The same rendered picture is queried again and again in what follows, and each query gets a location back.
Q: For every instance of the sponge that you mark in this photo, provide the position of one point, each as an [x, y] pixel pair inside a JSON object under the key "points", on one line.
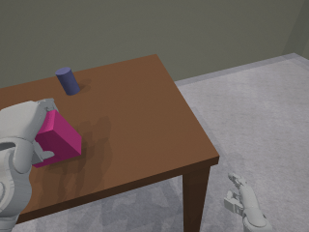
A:
{"points": [[58, 136]]}

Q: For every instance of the left robot hand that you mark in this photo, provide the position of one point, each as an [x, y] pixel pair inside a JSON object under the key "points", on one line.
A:
{"points": [[24, 120]]}

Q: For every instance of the table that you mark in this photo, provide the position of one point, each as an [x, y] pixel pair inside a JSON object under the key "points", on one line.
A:
{"points": [[136, 130]]}

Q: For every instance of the right robot hand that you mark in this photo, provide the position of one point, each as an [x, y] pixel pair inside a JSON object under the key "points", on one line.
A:
{"points": [[237, 201]]}

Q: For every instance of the left robot forearm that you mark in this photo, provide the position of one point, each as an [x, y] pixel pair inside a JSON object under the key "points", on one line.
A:
{"points": [[15, 189]]}

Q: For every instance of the right robot forearm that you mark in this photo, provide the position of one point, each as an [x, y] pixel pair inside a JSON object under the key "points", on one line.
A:
{"points": [[254, 220]]}

